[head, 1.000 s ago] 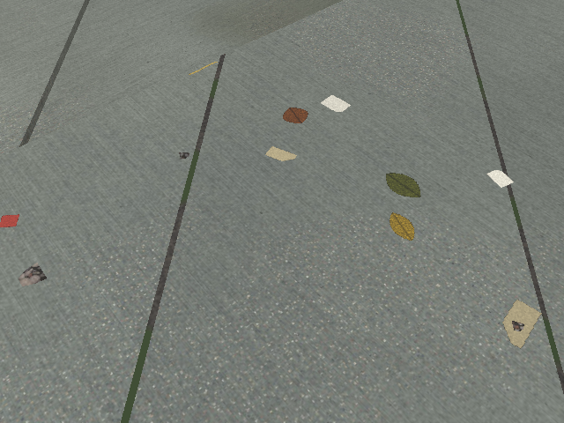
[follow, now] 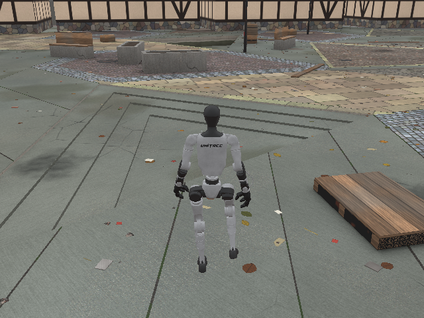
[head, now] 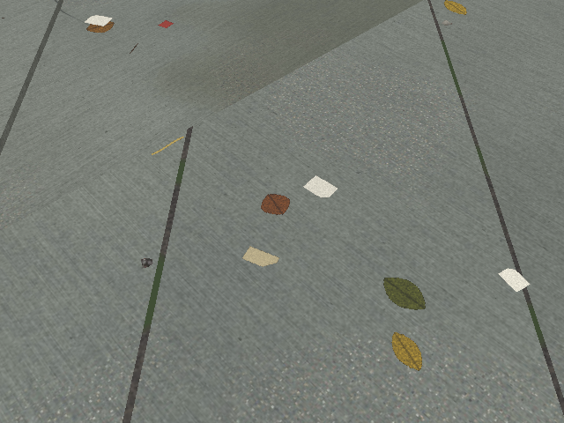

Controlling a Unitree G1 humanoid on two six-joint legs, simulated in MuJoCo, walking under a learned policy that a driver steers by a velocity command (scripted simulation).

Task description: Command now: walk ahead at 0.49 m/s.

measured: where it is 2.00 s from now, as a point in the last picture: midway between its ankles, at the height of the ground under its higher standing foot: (317, 237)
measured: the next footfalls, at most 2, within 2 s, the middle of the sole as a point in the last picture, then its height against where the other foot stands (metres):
right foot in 0.30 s outside the picture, level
left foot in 0.86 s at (254, 373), level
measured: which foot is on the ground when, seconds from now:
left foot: down 0.00-0.32, up 0.34-0.84, down 0.86-1.00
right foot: up 0.00-0.28, down 0.30-0.86, up 0.88-1.00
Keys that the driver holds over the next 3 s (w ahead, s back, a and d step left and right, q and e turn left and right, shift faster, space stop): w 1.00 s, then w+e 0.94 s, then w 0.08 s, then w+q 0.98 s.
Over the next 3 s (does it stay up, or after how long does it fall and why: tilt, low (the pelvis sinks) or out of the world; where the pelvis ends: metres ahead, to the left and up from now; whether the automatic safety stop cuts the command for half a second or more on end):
stays up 1.56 -0.27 -0.02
